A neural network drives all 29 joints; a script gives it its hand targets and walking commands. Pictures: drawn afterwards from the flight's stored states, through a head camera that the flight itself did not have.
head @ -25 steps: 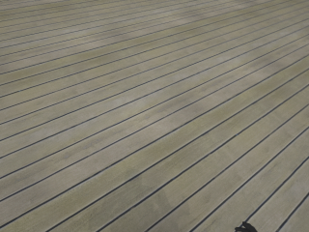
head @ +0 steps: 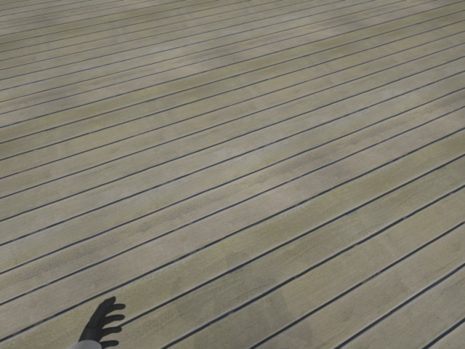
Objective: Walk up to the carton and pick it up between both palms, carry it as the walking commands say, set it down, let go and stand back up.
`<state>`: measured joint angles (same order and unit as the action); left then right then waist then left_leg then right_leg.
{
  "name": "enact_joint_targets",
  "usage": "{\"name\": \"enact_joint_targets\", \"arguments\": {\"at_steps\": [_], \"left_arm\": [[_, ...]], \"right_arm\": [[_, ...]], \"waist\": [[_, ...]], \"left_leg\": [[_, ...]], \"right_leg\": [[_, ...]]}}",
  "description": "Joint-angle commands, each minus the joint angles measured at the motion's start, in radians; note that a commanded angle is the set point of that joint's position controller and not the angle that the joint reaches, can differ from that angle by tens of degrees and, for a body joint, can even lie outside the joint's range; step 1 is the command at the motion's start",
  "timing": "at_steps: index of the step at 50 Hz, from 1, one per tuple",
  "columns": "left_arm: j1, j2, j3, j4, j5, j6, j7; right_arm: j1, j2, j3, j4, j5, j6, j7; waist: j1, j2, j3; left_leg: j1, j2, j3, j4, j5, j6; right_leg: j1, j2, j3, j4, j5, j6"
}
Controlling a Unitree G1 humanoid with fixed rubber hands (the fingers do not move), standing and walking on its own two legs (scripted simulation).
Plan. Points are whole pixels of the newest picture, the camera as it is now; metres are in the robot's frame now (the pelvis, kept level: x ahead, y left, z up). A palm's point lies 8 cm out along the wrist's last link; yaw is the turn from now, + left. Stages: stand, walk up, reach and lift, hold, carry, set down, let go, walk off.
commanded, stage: walk up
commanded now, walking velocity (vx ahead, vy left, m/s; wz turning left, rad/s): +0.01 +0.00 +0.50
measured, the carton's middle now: out of the picture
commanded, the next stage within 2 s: none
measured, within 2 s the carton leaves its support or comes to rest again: neither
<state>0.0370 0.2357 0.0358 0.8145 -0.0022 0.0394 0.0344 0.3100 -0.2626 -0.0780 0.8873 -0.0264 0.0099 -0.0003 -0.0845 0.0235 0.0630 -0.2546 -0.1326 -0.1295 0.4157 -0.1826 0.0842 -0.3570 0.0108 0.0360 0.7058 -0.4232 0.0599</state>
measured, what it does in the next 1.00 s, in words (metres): steps on the spot, turning left: right foot, then left foot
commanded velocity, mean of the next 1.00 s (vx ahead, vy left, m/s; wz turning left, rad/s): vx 0.00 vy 0.00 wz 0.50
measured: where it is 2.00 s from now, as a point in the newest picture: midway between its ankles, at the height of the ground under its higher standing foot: outside the picture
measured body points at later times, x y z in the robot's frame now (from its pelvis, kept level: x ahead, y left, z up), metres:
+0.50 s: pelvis -0.01 +0.02 -0.01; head +0.03 +0.04 +0.43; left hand -0.04 +0.30 -0.15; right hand +0.21 -0.19 -0.12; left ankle -0.05 +0.14 -0.74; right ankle +0.00 -0.12 -0.74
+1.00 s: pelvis -0.02 +0.02 -0.01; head +0.02 +0.01 +0.44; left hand -0.01 +0.32 -0.10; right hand +0.17 -0.19 -0.15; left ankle -0.05 +0.13 -0.73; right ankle +0.03 -0.07 -0.74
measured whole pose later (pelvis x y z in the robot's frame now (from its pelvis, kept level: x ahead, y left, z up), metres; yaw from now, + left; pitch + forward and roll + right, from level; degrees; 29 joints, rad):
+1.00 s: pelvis -0.02 +0.02 -0.01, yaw +31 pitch +1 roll +1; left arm 0.15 0.24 0.05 0.72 0.02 0.02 0.03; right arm 0.24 -0.28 -0.07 0.82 -0.01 0.05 0.02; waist -0.06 0.05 0.06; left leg -0.39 -0.07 -0.08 0.68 -0.37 -0.01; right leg -0.27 -0.01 -0.07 0.52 -0.25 -0.02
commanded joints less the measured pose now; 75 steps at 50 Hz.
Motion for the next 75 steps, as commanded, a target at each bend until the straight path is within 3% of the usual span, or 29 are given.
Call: {"name": "enact_joint_targets", "arguments": {"at_steps": [1, 3, 4, 5, 7, 10, 17, 22, 25, 26, 27, 28, 32, 39, 44, 46, 47, 48, 49, 51, 53, 55, 62, 68, 69, 70, 71, 72, 75], "left_arm": [[0.056, 0.086, 0.016, -0.049, -0.008, -0.027, 0.009], [0.146, 0.146, 0.039, -0.032, 0.010, -0.041, 0.021], [0.132, 0.200, 0.049, -0.052, 0.035, -0.042, 0.024], [0.094, 0.169, 0.041, -0.056, 0.033, -0.035, 0.023], [0.132, 0.125, 0.020, -0.043, 0.013, -0.039, 0.007], [0.108, 0.136, 0.021, -0.079, 0.020, -0.048, -0.001], [0.226, 0.157, 0.057, -0.057, 0.017, -0.054, -0.006], [0.263, 0.187, 0.070, -0.071, 0.007, -0.050, -0.014], [0.292, 0.157, 0.068, -0.044, 0.004, -0.031, -0.025], [0.277, 0.074, 0.051, -0.134, 0.008, -0.027, -0.030], [0.176, 0.108, 0.048, -0.144, 0.014, -0.009, -0.020], [0.160, 0.092, 0.045, -0.140, 0.007, -0.003, -0.021], [0.218, 0.122, 0.061, -0.110, 0.001, -0.006, -0.034], [0.155, 0.086, 0.045, -0.134, 0.010, 0.008, -0.027], [0.140, 0.100, 0.044, -0.132, 0.010, 0.001, -0.015], [0.205, 0.083, 0.037, -0.116, -0.009, -0.015, -0.013], [0.222, 0.110, 0.042, -0.121, 0.004, -0.031, -0.003], [0.282, 0.173, 0.061, -0.117, 0.025, -0.044, 0.005], [0.239, 0.252, 0.083, -0.129, 0.053, -0.035, 0.005], [0.199, 0.172, 0.053, -0.128, 0.027, -0.022, -0.004], [0.119, 0.143, 0.045, -0.164, 0.024, -0.029, -0.006], [0.127, 0.133, 0.039, -0.165, 0.023, -0.032, -0.002], [0.278, 0.173, 0.062, -0.097, 0.017, -0.049, -0.003], [0.318, 0.226, 0.080, -0.078, 0.020, -0.026, -0.017], [0.298, 0.231, 0.080, -0.072, 0.014, -0.021, -0.021], [0.281, 0.190, 0.070, -0.086, 0.010, -0.018, -0.028], [0.232, 0.093, 0.035, -0.173, -0.002, -0.015, -0.039], [0.124, 0.135, 0.038, -0.161, 0.011, -0.004, -0.036], [0.177, 0.144, 0.041, -0.133, 0.022, 0.005, -0.038]], "right_arm": [[-0.028, -0.180, -0.029, -0.047, 0.002, -0.012, -0.006], [-0.006, -0.115, -0.003, -0.048, 0.024, -0.002, -0.012], [-0.031, -0.036, 0.006, -0.099, 0.040, -0.001, -0.010], [-0.028, -0.126, -0.020, -0.098, -0.009, 0.010, -0.015], [-0.007, -0.129, -0.031, -0.065, -0.027, 0.023, -0.003], [0.003, -0.135, -0.036, -0.094, -0.022, 0.036, 0.030], [-0.159, -0.037, 0.015, -0.149, 0.024, 0.054, 0.049], [-0.174, -0.053, 0.016, -0.180, 0.052, 0.054, 0.045], [-0.056, -0.130, -0.006, -0.124, 0.028, 0.017, 0.032], [-0.015, -0.290, -0.037, -0.161, 0.015, 0.000, 0.020], [0.056, -0.293, -0.050, -0.124, 0.053, -0.003, 0.013], [0.040, -0.255, -0.049, -0.125, 0.043, 0.001, 0.005], [-0.149, -0.138, -0.007, -0.168, 0.034, 0.005, -0.006], [-0.084, -0.161, -0.021, -0.155, 0.010, 0.004, 0.005], [-0.051, -0.171, -0.024, -0.115, -0.002, 0.011, 0.014], [-0.097, -0.176, -0.020, -0.118, 0.008, 0.024, 0.018], [-0.120, -0.166, -0.024, -0.129, 0.019, 0.022, 0.017], [-0.110, -0.091, 0.000, -0.137, 0.030, 0.020, 0.017], [-0.120, -0.043, 0.002, -0.165, 0.028, 0.023, 0.016], [-0.090, -0.137, -0.027, -0.127, -0.013, 0.032, 0.017], [-0.025, -0.134, -0.037, -0.118, -0.019, 0.042, 0.034], [-0.050, -0.123, -0.034, -0.121, -0.019, 0.046, 0.044], [-0.209, -0.071, -0.001, -0.186, 0.012, 0.055, 0.055], [-0.179, -0.057, 0.004, -0.184, 0.029, 0.038, 0.048], [-0.150, -0.092, -0.005, -0.173, 0.022, 0.026, 0.044], [-0.087, -0.150, -0.021, -0.158, 0.015, 0.008, 0.033], [-0.053, -0.281, -0.053, -0.175, -0.005, -0.005, 0.022], [0.023, -0.250, -0.054, -0.142, 0.019, -0.008, 0.013], [-0.130, -0.124, -0.023, -0.176, 0.015, 0.006, 0.006]], "waist": [[0.067, 0.089, -0.124], [0.093, -0.013, -0.141], [0.091, -0.314, -0.164], [0.080, -0.218, -0.086], [0.065, -0.078, -0.054], [0.055, -0.152, -0.042], [0.121, -0.201, -0.001], [0.104, -0.251, -0.107], [0.057, -0.069, -0.149], [0.033, 0.314, -0.179], [-0.034, 0.230, -0.217], [-0.009, 0.202, -0.148], [0.090, 0.120, -0.110], [0.059, 0.092, -0.088], [0.035, 0.130, -0.079], [0.082, 0.111, -0.101], [0.101, 0.099, -0.133], [0.116, -0.048, -0.143], [0.111, -0.321, -0.101], [0.088, -0.185, -0.071], [0.038, -0.172, -0.040], [0.066, -0.205, -0.012], [0.138, -0.199, -0.037], [0.136, -0.253, -0.097], [0.106, -0.196, -0.130], [0.056, -0.003, -0.170], [0.033, 0.329, -0.163], [-0.021, 0.231, -0.187], [0.072, 0.068, -0.074]], "left_leg": [[0.106, 0.273, -0.286, -0.010, 0.466, 0.025], [-0.124, 0.214, -0.240, 0.056, 0.175, -0.068], [-0.374, 0.052, -0.027, 0.342, -0.301, -0.121], [-0.328, 0.082, 0.022, 0.548, -0.427, -0.134], [-0.257, 0.117, 0.017, 0.671, -0.307, -0.145], [-0.280, 0.129, 0.069, 0.758, -0.219, -0.196], [-0.242, 0.188, 0.178, 0.551, -0.187, -0.189], [-0.148, 0.161, 0.215, 0.272, -0.292, -0.164], [0.200, 0.178, 0.162, -0.052, 0.101, -0.108], [0.340, 0.510, -0.242, -0.070, 0.566, 0.021], [0.306, 0.580, -0.230, -0.009, 0.662, 0.134], [0.226, 0.527, -0.187, -0.031, 0.572, 0.135], [0.135, 0.386, -0.047, -0.052, 0.590, 0.075], [0.064, 0.396, -0.170, -0.087, 0.297, 0.112], [0.059, 0.375, -0.265, -0.083, 0.282, 0.091], [0.025, 0.317, -0.217, -0.016, 0.276, 0.035], [-0.109, 0.275, -0.205, 0.040, 0.206, -0.013], [-0.255, 0.219, -0.110, 0.182, 0.023, -0.078], [-0.418, 0.041, 0.092, 0.433, -0.382, -0.123], [-0.278, 0.110, 0.043, 0.644, -0.342, -0.119], [-0.285, 0.114, 0.062, 0.712, -0.257, -0.147], [-0.258, 0.100, 0.092, 0.777, -0.219, -0.177], [-0.252, 0.144, 0.202, 0.418, -0.256, -0.187], [-0.059, 0.125, 0.256, 0.148, -0.202, -0.153], [0.077, 0.128, 0.249, -0.007, -0.066, -0.138], [0.272, 0.252, 0.058, -0.116, 0.105, -0.097], [0.341, 0.540, -0.269, -0.105, 0.468, 0.041], [0.320, 0.536, -0.232, -0.019, 0.658, 0.118], [0.211, 0.392, -0.056, -0.054, 0.527, 0.083]], "right_leg": [[0.088, 0.019, -0.016, -0.228, 0.077, -0.007], [0.409, -0.120, 0.050, -0.435, 0.231, -0.039], [0.531, -0.419, 0.335, -0.483, 0.339, -0.123], [0.325, -0.465, 0.309, -0.424, 0.622, -0.199], [0.207, -0.363, 0.153, -0.420, 0.553, -0.176], [0.206, -0.284, 0.033, -0.404, 0.616, -0.156], [0.219, -0.281, -0.089, -0.387, 0.572, -0.168], [0.298, -0.342, -0.089, -0.259, 0.762, -0.183], [0.076, -0.303, -0.173, -0.010, 0.552, -0.048], [-0.243, -0.117, -0.263, 0.270, -0.101, 0.022], [-0.254, -0.112, -0.123, 0.430, -0.238, 0.014], [-0.273, -0.120, -0.093, 0.465, -0.198, 0.023], [-0.150, -0.113, -0.076, 0.402, 0.013, 0.014], [-0.111, -0.064, -0.063, 0.203, -0.007, -0.007], [-0.037, -0.015, -0.065, 0.026, -0.040, -0.017], [0.117, -0.003, -0.072, -0.243, 0.044, -0.021], [0.289, -0.047, -0.043, -0.349, 0.204, -0.036], [0.440, -0.254, 0.099, -0.440, 0.174, -0.066], [0.402, -0.490, 0.317, -0.486, 0.351, -0.169], [0.175, -0.388, 0.140, -0.437, 0.363, -0.182], [0.139, -0.316, 0.056, -0.436, 0.346, -0.146], [0.089, -0.295, -0.007, -0.454, 0.342, -0.163], [0.301, -0.332, -0.095, -0.347, 0.640, -0.180], [0.230, -0.375, -0.140, -0.238, 0.631, -0.139], [0.168, -0.369, -0.173, -0.159, 0.588, -0.099], [-0.019, -0.312, -0.214, 0.036, 0.426, -0.025], [-0.290, -0.154, -0.242, 0.211, -0.189, 0.035], [-0.295, -0.167, -0.100, 0.384, -0.223, 0.029], [-0.260, -0.167, -0.072, 0.372, -0.014, 0.045]]}}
